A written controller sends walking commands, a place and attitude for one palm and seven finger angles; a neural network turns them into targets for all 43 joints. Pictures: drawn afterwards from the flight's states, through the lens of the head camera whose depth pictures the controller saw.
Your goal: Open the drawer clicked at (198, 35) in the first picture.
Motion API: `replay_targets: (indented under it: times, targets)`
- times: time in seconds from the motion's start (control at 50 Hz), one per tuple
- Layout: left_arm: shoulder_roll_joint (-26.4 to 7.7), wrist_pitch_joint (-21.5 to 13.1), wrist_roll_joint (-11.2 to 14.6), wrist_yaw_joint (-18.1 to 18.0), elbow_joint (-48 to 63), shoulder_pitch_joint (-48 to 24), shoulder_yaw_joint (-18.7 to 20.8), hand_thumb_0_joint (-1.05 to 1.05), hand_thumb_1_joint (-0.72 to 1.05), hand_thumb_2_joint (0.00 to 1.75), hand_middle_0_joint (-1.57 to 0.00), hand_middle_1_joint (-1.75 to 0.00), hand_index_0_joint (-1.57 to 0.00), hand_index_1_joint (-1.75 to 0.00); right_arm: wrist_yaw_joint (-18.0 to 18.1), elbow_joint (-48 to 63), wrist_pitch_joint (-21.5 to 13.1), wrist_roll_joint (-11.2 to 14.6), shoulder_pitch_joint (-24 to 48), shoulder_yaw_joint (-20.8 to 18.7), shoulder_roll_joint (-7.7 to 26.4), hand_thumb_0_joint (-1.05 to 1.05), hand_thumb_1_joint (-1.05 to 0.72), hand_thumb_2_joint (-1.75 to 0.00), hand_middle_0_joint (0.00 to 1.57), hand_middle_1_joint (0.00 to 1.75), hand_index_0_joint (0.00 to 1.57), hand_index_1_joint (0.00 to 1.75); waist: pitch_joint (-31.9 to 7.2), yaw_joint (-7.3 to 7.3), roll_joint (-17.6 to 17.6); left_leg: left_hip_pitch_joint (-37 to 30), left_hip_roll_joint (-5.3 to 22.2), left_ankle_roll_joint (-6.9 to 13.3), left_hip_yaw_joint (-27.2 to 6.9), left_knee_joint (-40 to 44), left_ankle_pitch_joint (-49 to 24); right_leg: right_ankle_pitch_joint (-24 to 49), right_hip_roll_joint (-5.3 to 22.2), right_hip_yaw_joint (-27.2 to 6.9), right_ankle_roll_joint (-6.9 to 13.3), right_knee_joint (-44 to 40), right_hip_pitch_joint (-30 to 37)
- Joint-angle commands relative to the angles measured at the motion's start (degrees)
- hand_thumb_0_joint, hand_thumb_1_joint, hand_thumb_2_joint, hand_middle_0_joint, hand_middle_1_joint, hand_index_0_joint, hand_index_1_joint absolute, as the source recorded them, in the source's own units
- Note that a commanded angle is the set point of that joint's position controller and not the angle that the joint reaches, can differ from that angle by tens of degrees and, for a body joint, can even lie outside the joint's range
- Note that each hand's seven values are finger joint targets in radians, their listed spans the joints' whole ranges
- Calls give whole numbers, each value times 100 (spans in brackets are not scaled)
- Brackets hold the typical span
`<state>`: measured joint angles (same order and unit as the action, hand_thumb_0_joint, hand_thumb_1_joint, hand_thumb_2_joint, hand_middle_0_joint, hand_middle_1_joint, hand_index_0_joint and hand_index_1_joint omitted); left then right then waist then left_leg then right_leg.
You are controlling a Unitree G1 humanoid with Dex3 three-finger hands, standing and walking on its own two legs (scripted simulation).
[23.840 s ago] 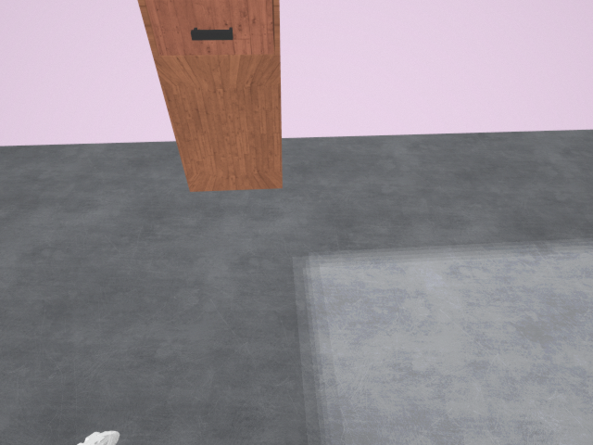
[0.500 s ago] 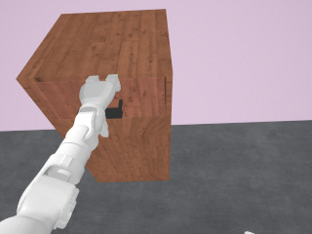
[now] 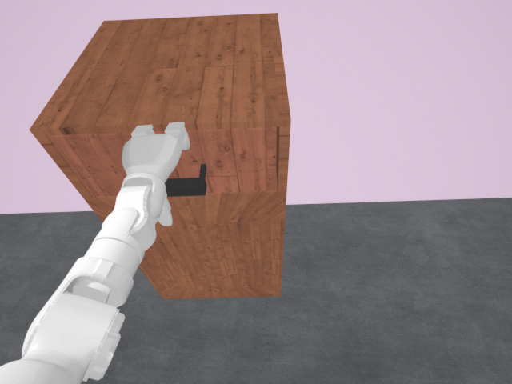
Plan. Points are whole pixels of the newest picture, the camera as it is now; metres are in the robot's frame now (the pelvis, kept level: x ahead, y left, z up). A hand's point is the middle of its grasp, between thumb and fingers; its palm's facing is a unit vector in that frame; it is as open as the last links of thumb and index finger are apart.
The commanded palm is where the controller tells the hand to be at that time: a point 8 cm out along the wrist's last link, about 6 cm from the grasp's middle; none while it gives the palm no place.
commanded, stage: re-aim the fingers above the handle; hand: left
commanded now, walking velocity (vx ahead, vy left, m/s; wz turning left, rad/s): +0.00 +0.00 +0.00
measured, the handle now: (171, 178) +0.49 +0.18 +0.01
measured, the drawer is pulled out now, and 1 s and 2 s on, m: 0.00 0.00 0.00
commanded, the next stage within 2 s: lower the fingers behind the handle in 0.62 s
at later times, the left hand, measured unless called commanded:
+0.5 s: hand (159, 179) +0.44 +0.17 +0.08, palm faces -0.01 -0.04 -1.00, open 13.8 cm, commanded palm +0.42 +0.17 +0.13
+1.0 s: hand (174, 188) +0.43 +0.15 +0.05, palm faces -0.04 -0.06 -1.00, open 13.8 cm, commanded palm +0.42 +0.17 +0.11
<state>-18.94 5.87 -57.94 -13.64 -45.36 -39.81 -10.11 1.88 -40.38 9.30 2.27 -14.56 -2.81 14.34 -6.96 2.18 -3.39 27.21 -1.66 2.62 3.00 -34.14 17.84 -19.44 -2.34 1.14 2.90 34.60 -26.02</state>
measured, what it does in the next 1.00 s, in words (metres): stands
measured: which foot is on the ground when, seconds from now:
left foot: down 0.00-1.00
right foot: down 0.00-1.00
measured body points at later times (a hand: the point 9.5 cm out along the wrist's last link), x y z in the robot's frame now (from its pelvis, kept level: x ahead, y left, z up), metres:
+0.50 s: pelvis -0.01 +0.00 +0.00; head +0.03 -0.02 +0.45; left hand +0.43 +0.17 +0.13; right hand +0.09 -0.26 -0.14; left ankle -0.02 +0.09 -0.73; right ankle -0.03 -0.09 -0.73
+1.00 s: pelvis +0.00 -0.01 +0.00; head +0.04 -0.03 +0.45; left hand +0.43 +0.15 +0.11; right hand +0.07 -0.27 -0.14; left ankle -0.02 +0.09 -0.73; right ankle -0.03 -0.09 -0.73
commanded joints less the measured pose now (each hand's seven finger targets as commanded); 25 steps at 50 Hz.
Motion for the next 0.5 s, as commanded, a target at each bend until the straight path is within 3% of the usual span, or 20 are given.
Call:
replay_targets:
  times: [0.0, 0.04, 0.06, 0.08, 0.12, 0.16, 0.22, 0.26, 0.36, 0.38, 0.48]
  targets:
    - [-1076, 209, 71, 8, 979, -2301, 371, 0, -50, 30, -30, -120, -30, -120, 55, 704, -92, 9, 16, -207, 767, 0, -90, -90, 20, 30, 20, 30, -2004, -3, 588, -1189, -4, 38, -138, 158, -2422, 2632, 3, -119, -51, -334, 987]
    - [-942, 139, 104, 184, 1025, -2368, 229, 0, -50, 30, -30, -120, -30, -120, 97, 741, -78, 10, 39, -202, 770, 0, -90, -90, 20, 30, 20, 30, -1841, 76, 754, -1189, 0, 56, -150, 187, -2369, 2624, 20, -124, -64, -403, 971]
    - [-901, 68, 120, 245, 1104, -2397, 165, 0, -50, 30, -30, -120, -30, -120, 107, 762, -84, 14, 46, -191, 756, 0, -90, -90, 20, 30, 20, 30, -1799, 68, 639, -1216, -5, 62, -148, 203, -2272, 2530, 28, -141, -72, -421, 896]
    - [-1084, -22, 104, 270, 1207, -2365, 329, 0, -50, 30, -30, -120, -30, -120, 121, 761, -90, 5, 41, -196, 756, 0, -90, -90, 20, 30, 20, 30, -1807, 25, 588, -1267, 3, 63, -145, 198, -2287, 2527, 30, -150, -58, -416, 906]
    - [-864, -187, 99, 275, 1432, -2390, 154, 0, -50, 30, -30, -120, -30, -120, 117, 802, -112, -6, 46, -199, 701, 0, -90, -90, 20, 30, 20, 30, -1853, 16, 450, -1356, -1, 52, -174, 187, -2333, 2453, 24, -138, -40, -400, 829]
    - [-1208, -319, 63, 191, 1533, -2401, 443, 0, -50, 30, -30, -120, -30, -120, 113, 794, -122, -8, 41, -191, 698, 0, -90, -90, 20, 30, 20, 30, -1874, -56, 341, -1353, 2, 32, -200, 176, -2376, 2409, 18, -157, -13, -362, 841]
    - [-1154, -265, 3, -6, 1261, -2550, 407, 0, -50, 30, -30, -120, -30, -120, 108, 711, -139, -7, 63, -163, 684, 0, -90, -90, 20, 30, 20, 30, -1585, 6, 412, -1172, 6, 12, -184, 194, -2048, 2077, 11, -137, -18, -386, 604]
    - [-1404, -216, -31, -133, 1260, -2729, 590, 0, -50, 30, -30, -120, -30, -120, 112, 699, -168, -10, 55, -168, 700, 0, -90, -90, 20, 30, 20, 30, -1778, -40, 278, -1174, 4, 7, -176, 209, -1979, 1968, 18, -160, -7, -363, 681]
    - [-1085, -56, -3, -114, 1096, -2850, 307, 0, -50, 30, -30, -120, -30, -120, 120, 660, -201, -5, -13, -199, 703, 0, -90, -90, 20, 30, 20, 30, -2030, 73, 291, -1357, 9, 15, -185, 145, -2170, 2147, 11, -142, -23, -341, 682]
    - [-836, -25, 48, -55, 1044, -2821, 115, 0, -50, 30, -30, -120, -30, -120, 115, 672, -204, -2, -13, -207, 697, 0, -90, -90, 20, 30, 20, 30, -1945, 127, 366, -1373, 8, 23, -176, 140, -2120, 2135, 7, -135, -41, -382, 631]
    - [-573, -129, 115, 149, 1016, -2870, -111, 0, -50, 30, -30, -120, -30, -120, 103, 654, -201, 0, -81, -218, 717, 0, -90, -90, 20, 30, 20, 30, -1741, 209, 472, -1409, 21, 26, -262, 143, -2089, 2003, -3, -97, -40, -408, 420]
